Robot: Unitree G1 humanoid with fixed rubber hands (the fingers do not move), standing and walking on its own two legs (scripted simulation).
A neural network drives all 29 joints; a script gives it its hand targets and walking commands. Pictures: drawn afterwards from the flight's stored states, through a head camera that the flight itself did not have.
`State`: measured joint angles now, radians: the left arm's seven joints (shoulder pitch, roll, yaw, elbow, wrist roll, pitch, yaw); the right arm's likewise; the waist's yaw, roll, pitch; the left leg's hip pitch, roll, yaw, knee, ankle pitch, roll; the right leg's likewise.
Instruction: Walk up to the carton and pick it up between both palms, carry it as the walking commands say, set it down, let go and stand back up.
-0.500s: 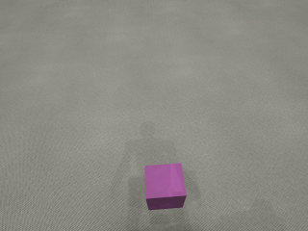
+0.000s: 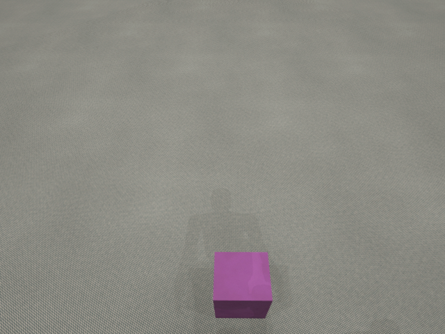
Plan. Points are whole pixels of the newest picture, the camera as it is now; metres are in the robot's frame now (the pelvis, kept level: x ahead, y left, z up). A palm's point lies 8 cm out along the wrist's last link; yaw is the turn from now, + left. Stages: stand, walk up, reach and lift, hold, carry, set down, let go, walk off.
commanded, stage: walk up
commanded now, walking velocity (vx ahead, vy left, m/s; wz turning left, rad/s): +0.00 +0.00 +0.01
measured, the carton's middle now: (240, 286) +0.41 -0.01 -0.65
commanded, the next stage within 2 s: stand in 0.06 s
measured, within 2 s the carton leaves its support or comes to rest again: neither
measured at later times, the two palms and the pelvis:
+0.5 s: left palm (125, 321) +0.17 +0.23 -0.13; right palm out of the picture +0.16 -0.24 -0.13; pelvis -0.01 +0.00 -0.03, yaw -1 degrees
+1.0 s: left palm out of the picture +0.16 +0.19 -0.18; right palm out of the picture +0.16 -0.23 -0.18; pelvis -0.07 -0.02 -0.08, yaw -1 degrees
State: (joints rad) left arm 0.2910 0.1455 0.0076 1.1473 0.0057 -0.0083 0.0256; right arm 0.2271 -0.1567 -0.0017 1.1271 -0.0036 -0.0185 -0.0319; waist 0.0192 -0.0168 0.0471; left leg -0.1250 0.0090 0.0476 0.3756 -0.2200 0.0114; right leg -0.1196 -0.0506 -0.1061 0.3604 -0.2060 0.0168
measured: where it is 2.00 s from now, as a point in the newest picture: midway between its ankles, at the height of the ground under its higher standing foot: outside the picture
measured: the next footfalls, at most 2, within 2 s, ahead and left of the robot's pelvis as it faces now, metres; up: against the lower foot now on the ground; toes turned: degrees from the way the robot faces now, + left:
none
